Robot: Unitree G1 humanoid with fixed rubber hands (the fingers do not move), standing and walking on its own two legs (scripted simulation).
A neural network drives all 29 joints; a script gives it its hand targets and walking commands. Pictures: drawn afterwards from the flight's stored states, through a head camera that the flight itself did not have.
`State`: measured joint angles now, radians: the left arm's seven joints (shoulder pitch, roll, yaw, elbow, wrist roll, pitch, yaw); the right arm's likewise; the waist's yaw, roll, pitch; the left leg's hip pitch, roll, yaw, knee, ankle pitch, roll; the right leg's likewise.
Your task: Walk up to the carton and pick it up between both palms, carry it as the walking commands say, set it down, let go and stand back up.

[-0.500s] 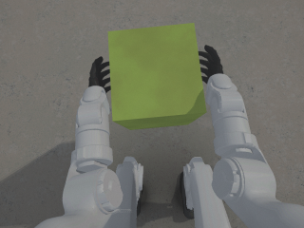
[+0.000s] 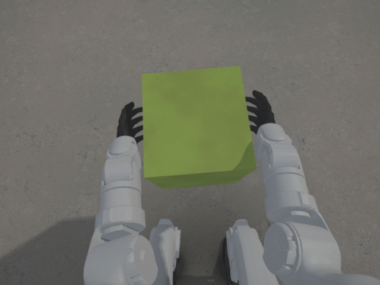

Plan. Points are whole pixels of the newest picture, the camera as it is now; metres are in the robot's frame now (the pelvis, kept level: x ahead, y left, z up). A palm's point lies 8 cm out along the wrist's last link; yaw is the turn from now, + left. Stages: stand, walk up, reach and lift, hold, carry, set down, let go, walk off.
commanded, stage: reach and lift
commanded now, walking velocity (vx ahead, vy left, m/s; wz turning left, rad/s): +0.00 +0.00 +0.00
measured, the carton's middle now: (195, 137) +0.45 +0.03 -0.11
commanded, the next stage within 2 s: none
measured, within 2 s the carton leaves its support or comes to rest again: neither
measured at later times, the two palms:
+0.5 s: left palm (115, 137) +0.39 +0.16 +0.04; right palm (278, 123) +0.42 -0.12 +0.03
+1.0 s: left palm (96, 134) +0.37 +0.17 +0.11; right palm (296, 118) +0.39 -0.12 +0.11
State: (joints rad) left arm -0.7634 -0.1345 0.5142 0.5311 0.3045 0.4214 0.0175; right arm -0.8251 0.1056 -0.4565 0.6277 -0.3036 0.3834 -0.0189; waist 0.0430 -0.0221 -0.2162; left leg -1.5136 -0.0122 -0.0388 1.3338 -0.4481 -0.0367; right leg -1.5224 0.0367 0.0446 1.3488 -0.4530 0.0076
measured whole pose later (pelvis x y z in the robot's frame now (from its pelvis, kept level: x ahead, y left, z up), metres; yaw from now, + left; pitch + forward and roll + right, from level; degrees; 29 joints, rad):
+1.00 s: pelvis +0.03 +0.00 +0.13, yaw +0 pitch +17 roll +1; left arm -0.45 -0.22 0.44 0.38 0.35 0.42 -0.03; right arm -0.50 0.21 -0.41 0.45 -0.35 0.39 0.02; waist 0.05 -0.01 -0.06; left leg -0.73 0.00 -0.04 0.68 -0.25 -0.03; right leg -0.74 0.02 0.05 0.70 -0.26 0.00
